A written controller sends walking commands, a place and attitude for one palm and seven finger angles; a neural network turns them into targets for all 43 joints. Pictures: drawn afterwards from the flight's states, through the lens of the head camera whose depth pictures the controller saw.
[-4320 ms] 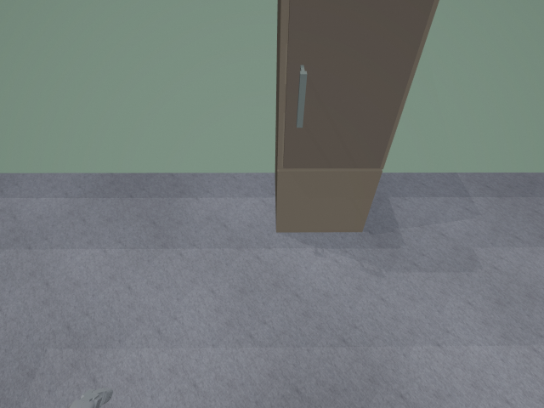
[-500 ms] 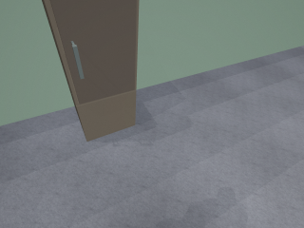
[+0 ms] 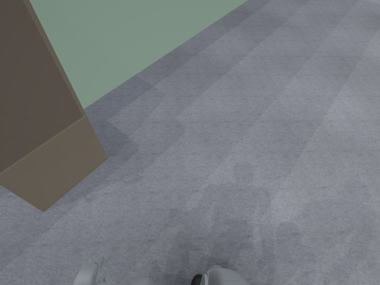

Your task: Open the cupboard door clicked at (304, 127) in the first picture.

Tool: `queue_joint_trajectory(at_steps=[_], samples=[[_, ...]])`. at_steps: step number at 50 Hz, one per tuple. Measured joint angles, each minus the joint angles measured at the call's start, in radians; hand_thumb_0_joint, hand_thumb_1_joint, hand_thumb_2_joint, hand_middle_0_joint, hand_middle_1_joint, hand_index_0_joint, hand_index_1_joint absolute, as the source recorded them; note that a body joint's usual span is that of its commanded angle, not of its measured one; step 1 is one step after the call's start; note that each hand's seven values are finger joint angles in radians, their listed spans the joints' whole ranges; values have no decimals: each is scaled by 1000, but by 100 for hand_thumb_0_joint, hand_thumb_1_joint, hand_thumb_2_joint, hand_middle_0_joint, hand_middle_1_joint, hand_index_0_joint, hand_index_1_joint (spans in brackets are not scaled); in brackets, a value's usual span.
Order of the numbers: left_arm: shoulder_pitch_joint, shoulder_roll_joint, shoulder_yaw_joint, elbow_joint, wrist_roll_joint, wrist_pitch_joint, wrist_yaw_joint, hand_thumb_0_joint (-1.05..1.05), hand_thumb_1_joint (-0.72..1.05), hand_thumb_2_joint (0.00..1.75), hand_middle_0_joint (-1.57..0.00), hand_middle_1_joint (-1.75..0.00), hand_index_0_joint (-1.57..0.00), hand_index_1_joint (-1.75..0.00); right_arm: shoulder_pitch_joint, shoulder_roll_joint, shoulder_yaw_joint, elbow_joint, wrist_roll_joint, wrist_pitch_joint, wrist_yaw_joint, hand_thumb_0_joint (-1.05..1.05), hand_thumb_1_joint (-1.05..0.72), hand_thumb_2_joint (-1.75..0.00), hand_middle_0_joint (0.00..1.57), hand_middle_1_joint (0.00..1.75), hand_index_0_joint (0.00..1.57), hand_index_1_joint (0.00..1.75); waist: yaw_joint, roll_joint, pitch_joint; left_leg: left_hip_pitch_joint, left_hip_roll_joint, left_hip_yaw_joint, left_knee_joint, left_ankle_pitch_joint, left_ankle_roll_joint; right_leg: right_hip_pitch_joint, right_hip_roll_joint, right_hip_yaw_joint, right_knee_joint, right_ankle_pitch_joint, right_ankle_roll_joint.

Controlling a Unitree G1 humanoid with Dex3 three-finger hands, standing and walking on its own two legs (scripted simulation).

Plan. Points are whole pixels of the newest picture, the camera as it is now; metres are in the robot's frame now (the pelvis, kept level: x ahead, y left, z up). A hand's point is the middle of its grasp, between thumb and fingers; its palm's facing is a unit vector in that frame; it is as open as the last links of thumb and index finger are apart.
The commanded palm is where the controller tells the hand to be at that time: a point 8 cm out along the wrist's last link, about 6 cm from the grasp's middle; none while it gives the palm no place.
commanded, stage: walk to a spot facing it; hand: left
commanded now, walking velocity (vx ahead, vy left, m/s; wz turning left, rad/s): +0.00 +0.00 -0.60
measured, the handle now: out of the picture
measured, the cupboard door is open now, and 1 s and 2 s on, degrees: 0 0 0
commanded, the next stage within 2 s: turn to face it in 1.90 s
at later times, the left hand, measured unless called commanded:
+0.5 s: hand (71, 252) +0.20 +0.28 -0.15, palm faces -0.21 -0.95 -0.21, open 7.4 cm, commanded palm none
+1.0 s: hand (132, 222) +0.26 +0.14 -0.12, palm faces -0.56 -0.77 -0.30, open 7.4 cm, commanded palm none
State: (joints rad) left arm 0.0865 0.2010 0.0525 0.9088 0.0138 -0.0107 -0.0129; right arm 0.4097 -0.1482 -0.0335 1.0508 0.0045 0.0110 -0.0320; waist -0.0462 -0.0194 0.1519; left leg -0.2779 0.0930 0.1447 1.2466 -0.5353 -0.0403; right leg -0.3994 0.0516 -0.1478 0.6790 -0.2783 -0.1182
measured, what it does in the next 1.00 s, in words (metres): steps on the spot, turning right: left foot, then right foot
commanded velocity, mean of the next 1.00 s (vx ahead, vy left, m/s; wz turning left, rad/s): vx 0.00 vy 0.00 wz -0.60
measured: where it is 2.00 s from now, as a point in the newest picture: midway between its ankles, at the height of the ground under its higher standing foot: outside the picture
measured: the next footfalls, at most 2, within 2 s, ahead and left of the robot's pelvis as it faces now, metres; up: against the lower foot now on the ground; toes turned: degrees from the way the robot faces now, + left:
left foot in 0.34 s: +0.15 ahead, +0.18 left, +0.00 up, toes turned -7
right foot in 0.84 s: +0.04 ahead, -0.04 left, +0.00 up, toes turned -40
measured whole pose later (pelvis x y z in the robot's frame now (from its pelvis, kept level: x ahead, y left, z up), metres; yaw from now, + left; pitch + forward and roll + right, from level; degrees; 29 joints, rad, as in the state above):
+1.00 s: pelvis +0.05 +0.05 +0.02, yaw -37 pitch +0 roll +2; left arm 0.14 0.19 0.07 0.89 0.01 0.02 0.00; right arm 0.24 -0.25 -0.08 0.96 -0.02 0.07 -0.01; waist -0.03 0.05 0.09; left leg -0.47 0.15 0.09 1.14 -0.43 -0.08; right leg -0.29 0.00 -0.06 0.59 -0.30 -0.06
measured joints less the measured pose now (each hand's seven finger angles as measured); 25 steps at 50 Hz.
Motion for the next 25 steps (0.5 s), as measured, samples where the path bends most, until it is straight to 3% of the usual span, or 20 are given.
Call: queue_joint_trajectory(at_steps=[3,8,12,17,19,21,25], samples=[[18,6,0,6,-5,12,21,1,91,90,-20,-30,-20,-30,-89,-3,-1,-47,-11,11,2,1,-90,-90,20,30,20,30,4,-4,-12,-144,20,-76,52,64,-15,53,13,40,-62,18,18],[48,5,0,23,8,26,20,1,91,90,-21,-30,-20,-30,-233,-21,-6,-140,-21,9,7,1,-91,-90,20,30,20,30,14,16,-52,-262,49,-135,-139,146,-35,75,12,117,-120,42,41],[69,12,8,12,15,33,12,1,91,90,-21,-30,-20,-30,-302,-28,-4,-178,-20,1,13,1,-91,-90,19,30,20,30,41,18,-73,-237,32,-135,-309,176,-44,66,6,180,-109,31,69],[94,35,26,-15,12,47,11,1,91,90,-21,-30,-20,-30,-314,-34,0,-194,-12,-11,13,0,-91,-90,20,30,20,30,73,0,-97,-91,-22,-93,-592,226,-37,44,7,235,-47,-13,114],[99,58,39,-17,5,58,13,1,91,90,-21,-30,-20,-30,-309,-21,5,-188,-16,-18,14,0,-91,-90,20,30,20,30,84,-42,-96,-67,-39,-55,-613,240,11,12,-4,256,49,-100,128],[113,70,47,-16,8,65,14,1,91,90,-20,-30,-20,-30,-295,-17,15,-190,-23,-15,19,0,-90,-90,20,30,20,30,91,-47,-97,-46,-18,-23,-613,224,44,-46,2,224,249,-203,146],[136,83,61,-7,14,74,-4,1,91,90,-20,-30,-20,-30,-258,-14,17,-186,-29,-13,13,1,-90,-90,20,30,20,30,81,-41,-96,14,12,23,-691,246,55,-118,-32,167,525,-163,174]])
